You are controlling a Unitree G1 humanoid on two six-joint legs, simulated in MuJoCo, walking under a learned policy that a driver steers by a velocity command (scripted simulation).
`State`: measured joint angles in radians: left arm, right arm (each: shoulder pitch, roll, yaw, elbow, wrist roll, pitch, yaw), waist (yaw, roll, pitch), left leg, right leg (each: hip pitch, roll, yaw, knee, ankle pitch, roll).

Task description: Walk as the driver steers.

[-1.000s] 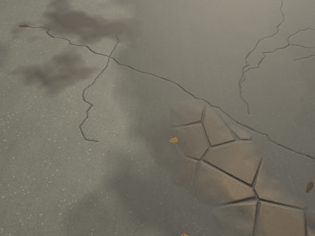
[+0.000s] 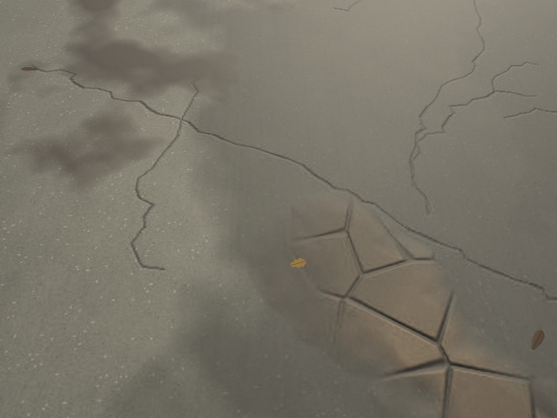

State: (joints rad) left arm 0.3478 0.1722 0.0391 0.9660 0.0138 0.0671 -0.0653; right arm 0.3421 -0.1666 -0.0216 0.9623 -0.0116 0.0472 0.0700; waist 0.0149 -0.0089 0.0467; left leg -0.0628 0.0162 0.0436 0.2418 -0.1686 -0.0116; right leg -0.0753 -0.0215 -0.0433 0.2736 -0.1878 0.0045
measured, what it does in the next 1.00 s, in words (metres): stands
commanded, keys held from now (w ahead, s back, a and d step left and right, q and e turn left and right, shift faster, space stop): no key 0.74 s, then w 0.26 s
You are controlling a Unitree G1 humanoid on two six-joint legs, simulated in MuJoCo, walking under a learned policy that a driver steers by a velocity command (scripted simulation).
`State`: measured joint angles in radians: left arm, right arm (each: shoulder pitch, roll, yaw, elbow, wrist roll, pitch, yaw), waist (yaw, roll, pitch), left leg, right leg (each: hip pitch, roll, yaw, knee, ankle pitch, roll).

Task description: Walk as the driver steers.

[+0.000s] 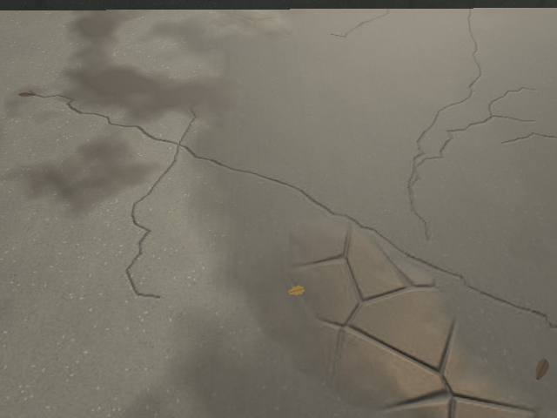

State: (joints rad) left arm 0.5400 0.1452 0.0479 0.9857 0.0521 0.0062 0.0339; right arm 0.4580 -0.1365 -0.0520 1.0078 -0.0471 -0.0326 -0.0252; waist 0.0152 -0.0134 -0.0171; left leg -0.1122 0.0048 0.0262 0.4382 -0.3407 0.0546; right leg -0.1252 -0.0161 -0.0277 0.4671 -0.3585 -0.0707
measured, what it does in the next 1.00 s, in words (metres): goes down: left foot 0.16 m lower, then right foot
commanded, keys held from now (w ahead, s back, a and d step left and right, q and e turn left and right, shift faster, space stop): w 1.00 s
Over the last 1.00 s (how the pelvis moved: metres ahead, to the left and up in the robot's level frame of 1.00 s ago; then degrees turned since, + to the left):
0.04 0.00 -0.01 0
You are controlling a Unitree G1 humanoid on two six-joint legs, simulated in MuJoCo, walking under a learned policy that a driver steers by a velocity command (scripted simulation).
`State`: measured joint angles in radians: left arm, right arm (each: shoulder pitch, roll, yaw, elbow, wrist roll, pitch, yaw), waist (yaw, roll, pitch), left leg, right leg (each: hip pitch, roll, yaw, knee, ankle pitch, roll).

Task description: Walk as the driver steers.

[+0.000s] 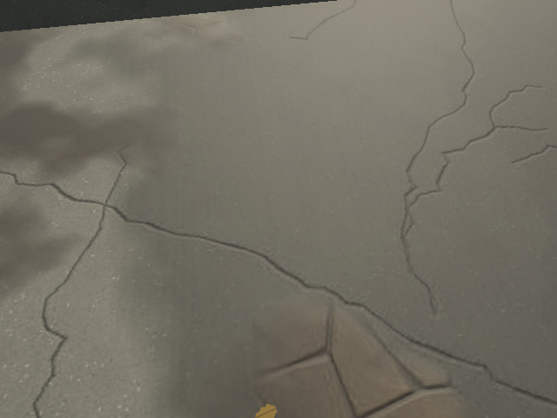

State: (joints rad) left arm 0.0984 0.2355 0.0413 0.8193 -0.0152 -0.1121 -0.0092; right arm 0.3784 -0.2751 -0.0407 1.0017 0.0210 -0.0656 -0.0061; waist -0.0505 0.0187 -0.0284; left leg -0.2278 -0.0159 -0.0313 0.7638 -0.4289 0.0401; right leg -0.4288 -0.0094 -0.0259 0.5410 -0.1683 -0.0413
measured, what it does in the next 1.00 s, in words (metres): walks ahead: left foot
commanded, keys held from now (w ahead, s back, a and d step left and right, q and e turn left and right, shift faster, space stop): w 1.00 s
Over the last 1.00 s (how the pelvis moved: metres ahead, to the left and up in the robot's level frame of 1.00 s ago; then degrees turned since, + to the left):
0.48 -0.07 -0.17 -1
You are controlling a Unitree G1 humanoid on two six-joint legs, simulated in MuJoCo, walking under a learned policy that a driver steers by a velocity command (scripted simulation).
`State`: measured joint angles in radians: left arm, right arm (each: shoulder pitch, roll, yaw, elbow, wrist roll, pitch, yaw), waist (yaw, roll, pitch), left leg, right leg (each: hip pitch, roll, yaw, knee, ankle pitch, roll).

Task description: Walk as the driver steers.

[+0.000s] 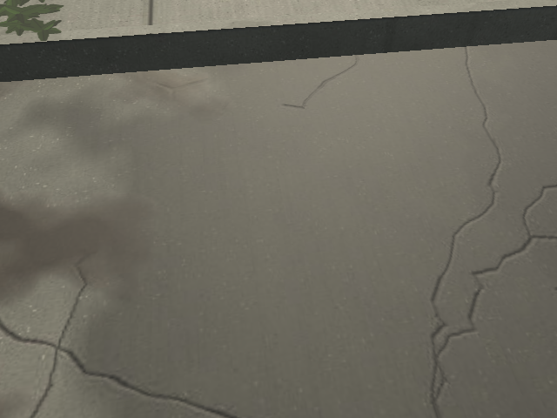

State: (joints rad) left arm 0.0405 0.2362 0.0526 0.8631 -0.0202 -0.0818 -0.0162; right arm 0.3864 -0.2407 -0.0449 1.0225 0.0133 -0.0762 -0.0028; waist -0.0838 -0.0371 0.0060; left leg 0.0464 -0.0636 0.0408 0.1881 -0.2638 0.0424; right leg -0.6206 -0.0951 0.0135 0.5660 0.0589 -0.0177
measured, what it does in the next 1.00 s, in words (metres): walks ahead, turning left: right foot, then left foot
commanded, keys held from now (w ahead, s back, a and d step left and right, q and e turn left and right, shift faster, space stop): w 0.02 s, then no key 0.12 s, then q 0.60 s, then no key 0.10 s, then w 0.16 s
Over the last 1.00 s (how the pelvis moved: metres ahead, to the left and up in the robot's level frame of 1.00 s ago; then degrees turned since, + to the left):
0.50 0.03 0.01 0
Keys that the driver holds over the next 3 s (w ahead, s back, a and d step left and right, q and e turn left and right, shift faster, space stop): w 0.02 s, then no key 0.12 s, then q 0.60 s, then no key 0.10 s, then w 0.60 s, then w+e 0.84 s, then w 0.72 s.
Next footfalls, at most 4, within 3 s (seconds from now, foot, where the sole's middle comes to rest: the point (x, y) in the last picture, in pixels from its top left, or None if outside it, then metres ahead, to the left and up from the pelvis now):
0.10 right None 0.24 -0.14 -0.78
0.64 left None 0.20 0.10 -0.78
1.12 right None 0.31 -0.10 -0.78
1.56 left None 0.51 0.26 -0.78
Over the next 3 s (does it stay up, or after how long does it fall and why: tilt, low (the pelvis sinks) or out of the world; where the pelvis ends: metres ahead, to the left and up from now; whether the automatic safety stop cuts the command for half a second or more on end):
stays up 1.18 0.15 0.00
